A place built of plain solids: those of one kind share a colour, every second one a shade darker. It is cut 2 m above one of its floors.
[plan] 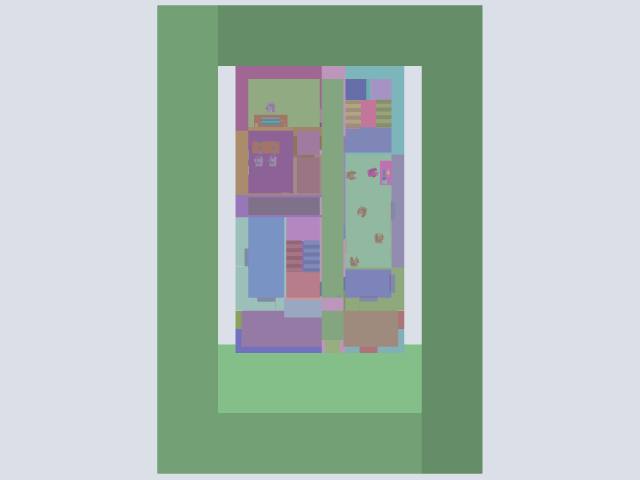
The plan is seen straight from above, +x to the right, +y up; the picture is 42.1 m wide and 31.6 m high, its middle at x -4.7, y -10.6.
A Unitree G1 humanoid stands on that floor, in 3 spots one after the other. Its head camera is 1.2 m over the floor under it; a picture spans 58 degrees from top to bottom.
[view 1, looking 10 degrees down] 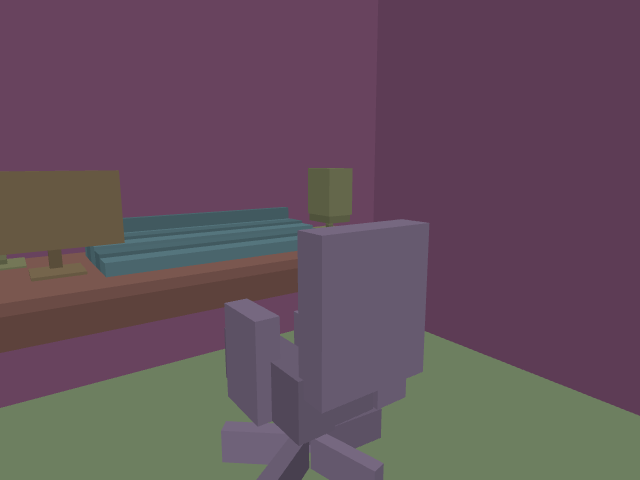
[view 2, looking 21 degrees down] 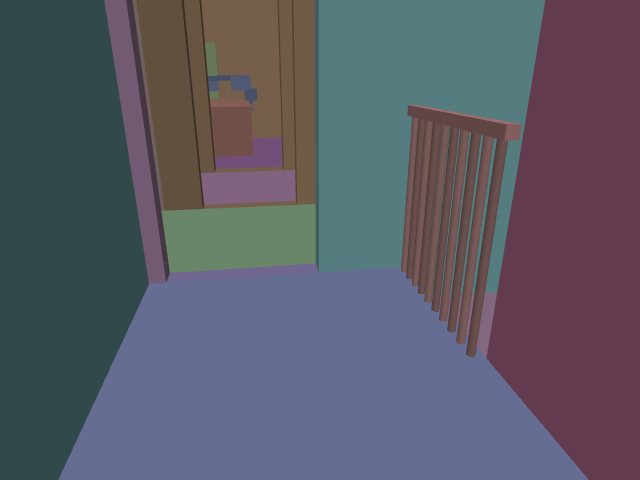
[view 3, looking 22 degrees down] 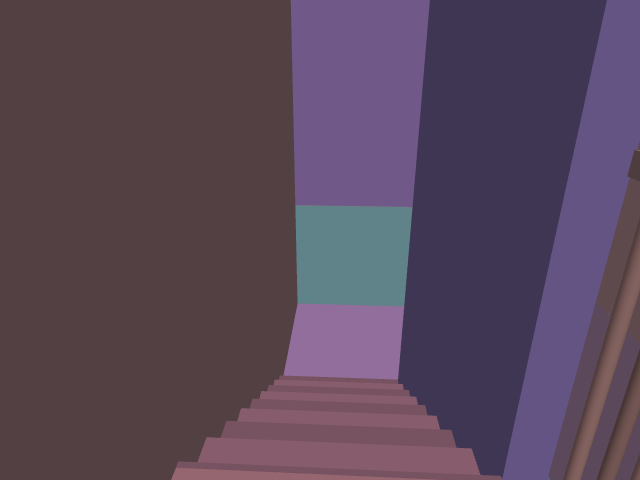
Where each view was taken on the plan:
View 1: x -7.04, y -0.62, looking -126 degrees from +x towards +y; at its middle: chair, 1.18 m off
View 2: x -0.51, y -4.18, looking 171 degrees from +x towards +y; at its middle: wall_Sahall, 2.73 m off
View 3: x -6.40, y -13.70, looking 93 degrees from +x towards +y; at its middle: wall_office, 4.97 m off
